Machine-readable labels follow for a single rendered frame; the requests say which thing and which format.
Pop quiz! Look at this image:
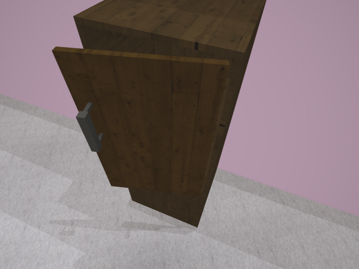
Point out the handle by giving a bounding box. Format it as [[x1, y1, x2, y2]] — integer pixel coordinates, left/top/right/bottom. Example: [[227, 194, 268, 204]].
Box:
[[76, 102, 104, 152]]

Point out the cupboard door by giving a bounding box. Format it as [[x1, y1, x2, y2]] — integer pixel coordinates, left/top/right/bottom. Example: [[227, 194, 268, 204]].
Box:
[[52, 47, 229, 196]]

